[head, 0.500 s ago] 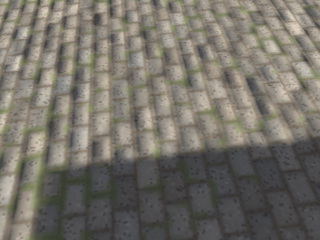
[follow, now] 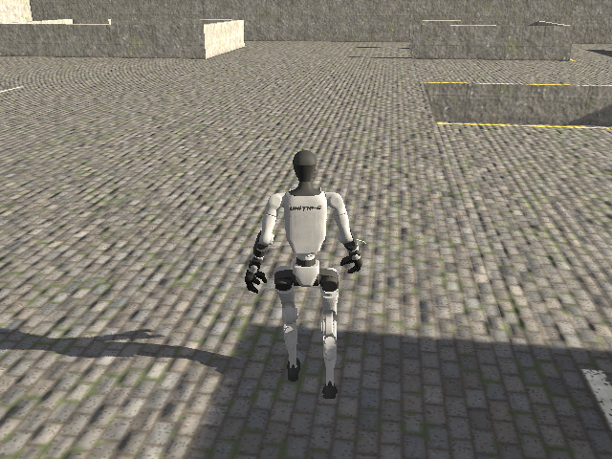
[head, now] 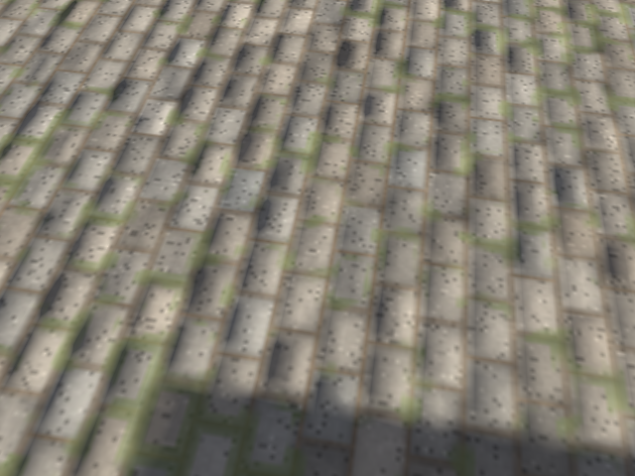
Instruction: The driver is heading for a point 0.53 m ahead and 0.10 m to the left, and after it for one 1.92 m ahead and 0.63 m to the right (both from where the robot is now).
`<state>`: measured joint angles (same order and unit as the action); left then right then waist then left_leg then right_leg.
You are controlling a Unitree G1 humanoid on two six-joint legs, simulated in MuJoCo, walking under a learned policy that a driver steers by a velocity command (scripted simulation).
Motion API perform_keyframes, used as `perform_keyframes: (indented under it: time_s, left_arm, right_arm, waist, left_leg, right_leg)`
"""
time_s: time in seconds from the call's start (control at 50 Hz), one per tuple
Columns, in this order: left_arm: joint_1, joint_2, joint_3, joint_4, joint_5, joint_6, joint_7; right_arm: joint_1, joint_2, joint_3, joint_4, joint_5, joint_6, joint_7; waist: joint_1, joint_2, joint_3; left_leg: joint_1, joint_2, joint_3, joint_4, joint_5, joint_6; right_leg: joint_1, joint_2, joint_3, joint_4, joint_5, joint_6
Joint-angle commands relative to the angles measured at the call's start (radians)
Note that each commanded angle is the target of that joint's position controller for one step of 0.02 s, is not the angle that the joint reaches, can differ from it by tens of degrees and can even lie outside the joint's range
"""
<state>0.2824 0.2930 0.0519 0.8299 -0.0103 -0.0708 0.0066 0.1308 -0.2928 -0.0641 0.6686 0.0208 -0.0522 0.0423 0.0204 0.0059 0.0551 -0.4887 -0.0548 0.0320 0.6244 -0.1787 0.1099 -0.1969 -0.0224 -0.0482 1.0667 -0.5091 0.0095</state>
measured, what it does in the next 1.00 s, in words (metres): walks ahead: right foot, then left foot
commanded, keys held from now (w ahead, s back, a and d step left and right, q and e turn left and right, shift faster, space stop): w+q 0.56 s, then e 0.44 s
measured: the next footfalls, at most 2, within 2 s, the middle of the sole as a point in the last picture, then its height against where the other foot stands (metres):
right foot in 0.40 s outside the picture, level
left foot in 0.84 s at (240, 424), level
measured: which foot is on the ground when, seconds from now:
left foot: down 0.00-0.40, up 0.42-0.82, down 0.84-1.00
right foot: up 0.00-0.38, down 0.40-0.84, up 0.86-1.00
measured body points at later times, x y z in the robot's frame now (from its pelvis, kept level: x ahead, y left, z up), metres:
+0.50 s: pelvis +0.29 -0.03 +0.01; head +0.32 -0.02 +0.46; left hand +0.41 +0.27 -0.07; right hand +0.43 -0.28 -0.11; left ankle +0.13 +0.06 -0.64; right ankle +0.39 -0.11 -0.72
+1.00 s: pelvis +0.45 +0.05 +0.02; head +0.48 +0.08 +0.46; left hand +0.45 +0.36 -0.11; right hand +0.70 -0.13 -0.06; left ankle +0.49 +0.19 -0.72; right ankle +0.44 -0.09 -0.64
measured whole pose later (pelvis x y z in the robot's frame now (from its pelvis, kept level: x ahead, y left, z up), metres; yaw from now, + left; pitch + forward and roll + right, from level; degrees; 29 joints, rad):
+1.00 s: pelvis +0.45 +0.05 +0.02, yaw +14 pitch +2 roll +0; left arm 0.25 0.32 0.07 0.80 -0.02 0.02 0.03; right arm 0.08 -0.23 -0.04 0.66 -0.02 -0.01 -0.01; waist 0.03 -0.03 0.05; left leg -0.39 0.03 0.05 0.48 -0.12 0.02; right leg -0.48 -0.02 0.02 1.10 -0.53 0.08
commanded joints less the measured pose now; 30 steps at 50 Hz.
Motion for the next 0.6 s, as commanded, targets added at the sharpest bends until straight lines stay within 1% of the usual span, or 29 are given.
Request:
perform_keyframes:
  time_s: [0.02, 0.04, 0.06, 0.08, 0.1, 0.12, 0.14, 0.18, 0.22, 0.24, 0.28, 0.3, 0.34, 0.36, 0.38, 0.4, 0.42, 0.44, 0.46, 0.48, 0.5, 0.52, 0.54, 0.56, 0.58, 0.6]
  left_arm:
    - [-0.102, 0.127, 0.013, -0.152, -0.019, -0.082, -0.015]
    - [-0.109, 0.131, 0.019, -0.147, 0.009, -0.08, -0.008]
    - [-0.088, 0.136, 0.026, -0.148, 0.017, -0.069, -0.008]
    - [-0.073, 0.129, 0.027, -0.151, 0.022, -0.056, -0.008]
    - [-0.062, 0.115, 0.024, -0.15, 0.025, -0.045, -0.007]
    - [-0.069, 0.102, 0.021, -0.154, 0.028, -0.036, -0.005]
    - [-0.099, 0.09, 0.016, -0.166, 0.03, -0.031, -0.002]
    - [-0.179, 0.066, 0.006, -0.188, 0.03, -0.03, -0.002]
    - [-0.254, 0.05, -0.002, -0.204, 0.024, -0.035, -0.009]
    - [-0.285, 0.053, -0.001, -0.212, 0.018, -0.038, -0.013]
    - [-0.325, 0.07, 0.004, -0.228, 0.007, -0.045, -0.021]
    - [-0.331, 0.083, 0.009, -0.232, 0.005, -0.049, -0.025]
    - [-0.316, 0.108, 0.022, -0.233, 0.003, -0.057, -0.031]
    - [-0.285, 0.118, 0.029, -0.227, 0.002, -0.061, -0.031]
    - [-0.213, 0.129, 0.039, -0.209, 0.003, -0.066, -0.027]
    - [-0.107, 0.161, 0.054, -0.193, 0.016, -0.072, -0.021]
    - [0.047, 0.219, 0.068, -0.183, 0.026, -0.07, -0.011]
    - [0.097, 0.273, 0.083, -0.142, 0.03, -0.055, -0.021]
    - [0.056, 0.165, 0.06, -0.17, 0.009, -0.051, -0.023]
    - [0.018, 0.114, 0.046, -0.177, 0.007, -0.043, -0.017]
    - [-0.025, 0.103, 0.038, -0.18, 0.018, -0.037, -0.016]
    - [-0.05, 0.086, 0.033, -0.171, 0.021, -0.034, -0.014]
    - [-0.06, 0.078, 0.029, -0.165, 0.027, -0.036, -0.011]
    - [-0.062, 0.072, 0.03, -0.157, 0.023, -0.04, -0.011]
    - [-0.054, 0.071, 0.028, -0.143, 0.022, -0.045, -0.014]
    - [-0.048, 0.083, 0.031, -0.126, 0.022, -0.049, -0.018]
  right_arm:
    - [0.216, -0.157, -0.051, -0.02, -0.001, -0.014, -0.015]
    - [0.152, -0.129, -0.042, -0.035, -0.003, -0.012, -0.017]
    - [0.118, -0.112, -0.034, -0.053, -0.016, -0.012, -0.021]
    - [0.104, -0.112, -0.034, -0.06, -0.017, -0.011, -0.024]
    - [0.101, -0.119, -0.036, -0.058, -0.013, -0.013, -0.028]
    - [0.108, -0.131, -0.039, -0.054, -0.011, -0.015, -0.034]
    - [0.119, -0.145, -0.043, -0.049, -0.01, -0.015, -0.041]
    - [0.143, -0.16, -0.048, -0.036, -0.004, -0.01, -0.052]
    - [0.172, -0.164, -0.05, -0.024, 0.0, -0.002, -0.058]
    - [0.192, -0.166, -0.05, -0.017, 0.001, 0.001, -0.059]
    - [0.224, -0.167, -0.051, -0.001, 0.006, 0.006, -0.06]
    - [0.234, -0.16, -0.05, 0.003, 0.009, 0.009, -0.061]
    - [0.232, -0.155, -0.05, 0.005, 0.007, 0.014, -0.065]
    - [0.221, -0.155, -0.051, 0.003, 0.005, 0.017, -0.065]
    - [0.203, -0.141, -0.047, -0.003, 0.003, 0.02, -0.064]
    - [0.197, -0.099, -0.032, -0.014, -0.002, 0.017, -0.06]
    - [0.219, -0.04, -0.01, -0.035, -0.023, 0.014, -0.058]
    - [0.359, -0.016, 0.001, -0.061, 0.016, 0.004, -0.057]
    - [0.332, -0.128, -0.019, -0.025, 0.024, 0.007, -0.061]
    - [0.217, -0.171, -0.033, -0.039, 0.014, 0.013, -0.059]
    - [0.168, -0.156, -0.033, -0.049, 0.004, 0.017, -0.06]
    - [0.137, -0.141, -0.035, -0.062, -0.004, 0.017, -0.056]
    - [0.145, -0.121, -0.035, -0.065, 0.003, 0.021, -0.049]
    - [0.153, -0.101, -0.032, -0.065, 0.009, 0.025, -0.045]
    - [0.141, -0.075, -0.026, -0.068, 0.006, 0.028, -0.047]
    - [0.127, -0.054, -0.019, -0.074, -0.003, 0.029, -0.05]
  waist:
    - [-0.102, 0.008, -0.201]
    - [-0.063, -0.014, -0.141]
    - [-0.029, 0.01, -0.125]
    - [-0.01, 0.021, -0.116]
    - [-0.001, 0.025, -0.107]
    - [0.001, 0.024, -0.095]
    - [-0.004, 0.025, -0.08]
    - [-0.033, 0.039, -0.062]
    - [-0.068, 0.062, -0.06]
    - [-0.083, 0.067, -0.061]
    - [-0.097, 0.078, -0.059]
    - [-0.096, 0.082, -0.06]
    - [-0.078, 0.102, -0.063]
    - [-0.058, 0.12, -0.066]
    - [-0.016, 0.125, -0.089]
    - [0.036, 0.101, -0.175]
    - [0.083, -0.038, -0.324]
    - [0.006, -0.395, -0.396]
    - [0.034, -0.231, -0.296]
    - [0.061, -0.134, -0.178]
    - [0.044, -0.066, -0.117]
    - [0.028, -0.065, -0.067]
    - [0.007, -0.097, -0.056]
    - [0.0, -0.117, -0.052]
    - [-0.001, -0.107, -0.036]
    - [-0.01, -0.093, -0.027]
  left_leg:
    - [0.657, 0.307, -0.572, -0.319, 0.007, 0.223]
    - [0.519, 0.27, -0.486, -0.334, 0.119, 0.203]
    - [0.431, 0.246, -0.443, -0.358, 0.194, 0.2]
    - [0.379, 0.232, -0.424, -0.379, 0.234, 0.204]
    - [0.335, 0.222, -0.393, -0.389, 0.28, 0.208]
    - [0.293, 0.21, -0.36, -0.397, 0.311, 0.206]
    - [0.261, 0.195, -0.331, -0.402, 0.323, 0.199]
    - [0.224, 0.151, -0.282, -0.395, 0.286, 0.162]
    - [0.206, 0.122, -0.267, -0.377, 0.214, 0.127]
    - [0.208, 0.124, -0.281, -0.371, 0.182, 0.117]
    - [0.249, 0.146, -0.333, -0.338, 0.132, 0.107]
    - [0.285, 0.158, -0.366, -0.309, 0.11, 0.102]
    - [0.346, 0.184, -0.432, -0.25, 0.098, 0.088]
    - [0.358, 0.189, -0.454, -0.218, 0.116, 0.078]
    - [0.349, 0.167, -0.452, -0.161, 0.15, 0.06]
    - [0.301, 0.115, -0.409, -0.011, 0.168, 0.027]
    - [0.161, 0.037, -0.306, 0.28, -0.053, -0.015]
    - [-0.196, -0.057, -0.215, 0.566, -0.442, -0.068]
    - [-0.295, 0.028, -0.241, 0.679, -0.378, -0.084]
    - [-0.312, 0.059, -0.208, 0.696, -0.28, -0.092]
    - [-0.275, 0.091, -0.183, 0.675, -0.211, -0.098]
    - [-0.259, 0.117, -0.181, 0.63, -0.168, -0.101]
    - [-0.214, 0.142, -0.174, 0.602, -0.143, -0.1]
    - [-0.196, 0.151, -0.158, 0.579, -0.133, -0.102]
    - [-0.181, 0.143, -0.149, 0.545, -0.139, -0.108]
    - [-0.171, 0.132, -0.145, 0.49, -0.149, -0.117]
  right_leg:
    - [-0.609, -0.042, 0.143, 0.223, 0.107, -0.031]
    - [-0.545, -0.068, 0.135, 0.137, 0.149, -0.019]
    - [-0.477, -0.085, 0.14, 0.103, 0.178, -0.009]
    - [-0.446, -0.087, 0.135, 0.067, 0.19, 0.007]
    - [-0.432, -0.087, 0.122, 0.028, 0.2, 0.024]
    - [-0.424, -0.083, 0.11, -0.019, 0.225, 0.04]
    - [-0.425, -0.076, 0.1, -0.082, 0.272, 0.055]
    - [-0.399, -0.051, 0.091, -0.248, 0.42, 0.069]
    - [-0.34, -0.014, 0.085, -0.402, 0.55, 0.07]
    - [-0.316, 0.003, 0.083, -0.451, 0.589, 0.069]
    - [-0.3, 0.018, 0.102, -0.512, 0.597, 0.06]
    - [-0.298, 0.02, 0.117, -0.542, 0.577, 0.051]
    - [-0.277, 0.022, 0.135, -0.575, 0.502, 0.024]
    - [-0.24, 0.023, 0.131, -0.585, 0.456, 0.007]
    - [-0.141, 0.027, 0.111, -0.625, 0.455, -0.017]
    - [0.049, -0.031, 0.148, -0.624, 0.453, -0.061]
    - [0.317, -0.215, 0.337, -0.609, 0.406, -0.12]
    - [0.555, -0.406, 0.827, -0.725, 0.143, -0.277]
    - [0.488, -0.393, 0.829, -0.767, -0.054, -0.249]
    - [0.369, -0.348, 0.649, -0.773, -0.007, -0.205]
    - [0.251, -0.305, 0.525, -0.789, 0.133, -0.185]
    - [0.172, -0.268, 0.437, -0.81, 0.236, -0.183]
    - [0.118, -0.241, 0.361, -0.833, 0.296, -0.173]
    - [0.094, -0.226, 0.309, -0.857, 0.33, -0.176]
    - [0.062, -0.217, 0.275, -0.867, 0.441, -0.193]
    - [0.043, -0.218, 0.241, -0.865, 0.605, -0.212]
